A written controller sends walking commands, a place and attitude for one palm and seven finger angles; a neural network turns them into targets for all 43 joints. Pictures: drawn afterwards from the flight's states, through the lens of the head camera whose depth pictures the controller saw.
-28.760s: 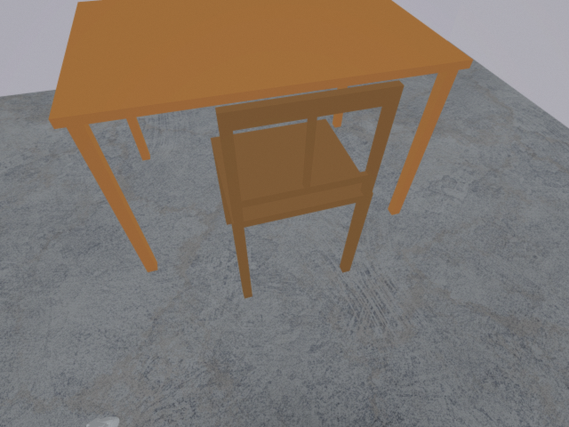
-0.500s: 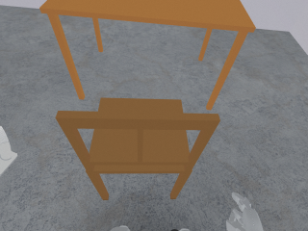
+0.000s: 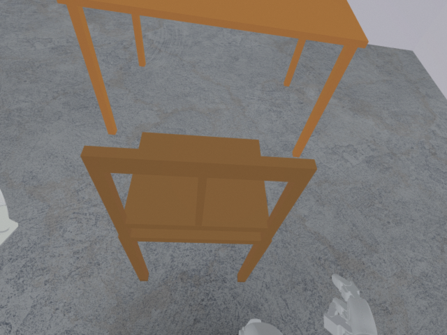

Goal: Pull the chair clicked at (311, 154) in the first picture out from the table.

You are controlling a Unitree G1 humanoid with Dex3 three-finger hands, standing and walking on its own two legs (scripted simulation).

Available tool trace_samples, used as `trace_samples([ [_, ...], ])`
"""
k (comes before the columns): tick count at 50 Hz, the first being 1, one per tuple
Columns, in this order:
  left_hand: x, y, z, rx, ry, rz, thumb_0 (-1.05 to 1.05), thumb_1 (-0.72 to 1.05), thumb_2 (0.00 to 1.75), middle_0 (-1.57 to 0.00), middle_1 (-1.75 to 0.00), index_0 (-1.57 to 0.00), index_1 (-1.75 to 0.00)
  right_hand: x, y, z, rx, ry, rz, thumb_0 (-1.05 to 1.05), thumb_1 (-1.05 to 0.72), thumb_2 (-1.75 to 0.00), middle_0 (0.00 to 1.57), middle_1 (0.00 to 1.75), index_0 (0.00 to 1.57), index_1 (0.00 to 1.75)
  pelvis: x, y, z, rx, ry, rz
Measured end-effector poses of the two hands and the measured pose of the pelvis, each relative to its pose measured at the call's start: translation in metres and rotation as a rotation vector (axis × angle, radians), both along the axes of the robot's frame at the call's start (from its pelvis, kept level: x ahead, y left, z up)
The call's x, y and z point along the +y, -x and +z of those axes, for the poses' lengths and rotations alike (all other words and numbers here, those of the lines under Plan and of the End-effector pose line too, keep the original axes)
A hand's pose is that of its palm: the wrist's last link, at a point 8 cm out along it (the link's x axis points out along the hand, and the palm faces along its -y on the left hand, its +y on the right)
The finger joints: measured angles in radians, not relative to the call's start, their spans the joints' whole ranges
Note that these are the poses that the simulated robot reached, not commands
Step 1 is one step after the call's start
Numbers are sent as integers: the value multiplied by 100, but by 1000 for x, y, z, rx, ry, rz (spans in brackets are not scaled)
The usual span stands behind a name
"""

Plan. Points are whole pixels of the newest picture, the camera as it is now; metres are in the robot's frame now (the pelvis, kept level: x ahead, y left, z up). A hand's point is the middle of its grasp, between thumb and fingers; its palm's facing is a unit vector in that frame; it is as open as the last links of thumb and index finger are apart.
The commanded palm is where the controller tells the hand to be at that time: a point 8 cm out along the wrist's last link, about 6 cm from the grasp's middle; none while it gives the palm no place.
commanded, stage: step back with the hand held close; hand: left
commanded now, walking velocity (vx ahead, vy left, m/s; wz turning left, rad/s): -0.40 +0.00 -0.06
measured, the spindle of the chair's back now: (200, 201) +0.41 +0.06 -0.09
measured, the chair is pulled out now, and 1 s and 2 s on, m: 0.55 0.55 0.55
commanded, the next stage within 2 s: stop stepping back and stand still in 0.30 s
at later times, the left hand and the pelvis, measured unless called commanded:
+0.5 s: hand (40, 312) +0.13 +0.20 +0.15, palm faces +0.23 -0.82 -0.52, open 7.4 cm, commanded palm +0.07 +0.26 +0.19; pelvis -0.09 -0.03 +0.01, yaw -4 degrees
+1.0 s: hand out of the picture +0.07 +0.22 +0.17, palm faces +0.40 -0.84 -0.38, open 7.4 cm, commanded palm +0.01 +0.26 +0.19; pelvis -0.14 -0.03 +0.01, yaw -2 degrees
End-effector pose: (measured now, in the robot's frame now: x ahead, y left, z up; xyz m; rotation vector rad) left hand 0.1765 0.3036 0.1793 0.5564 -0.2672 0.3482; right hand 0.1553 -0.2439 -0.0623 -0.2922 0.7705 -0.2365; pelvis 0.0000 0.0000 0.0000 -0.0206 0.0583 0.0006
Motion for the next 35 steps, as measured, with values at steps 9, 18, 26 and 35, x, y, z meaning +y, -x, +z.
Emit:
trace_samples([
  [9, -25, 16, 37, -115, 28, -56, 2, 89, 90, -21, -30, -21, -30, 13, 23, 7, -24, -70, 45, 1, -91, -90, 20, 30, 21, 30, -9, 15, 15, -2, 39, -56],
  [18, -69, 27, 17, 67, -34, -150, 1, 89, 90, -21, -30, -21, -30, -26, 62, -6, -34, -132, -22, 1, -90, -90, 21, 30, 21, 30, -36, 61, 11, -1, 15, -81],
  [26, -56, 83, -1, 145, -7, -98, 1, 89, 90, -22, -30, -22, -30, -60, 120, 9, 17, 22, -110, 1, -91, -90, 20, 30, 20, 30, -32, 91, 9, 11, 6, -53],
  [35, -35, 137, 30, -92, 3, 13, 1, 89, 90, -21, -30, -21, -30, -37, 152, 9, -44, -30, -38, 1, -91, -90, 20, 30, 20, 30, -33, 115, 11, -67, 2, -28],
])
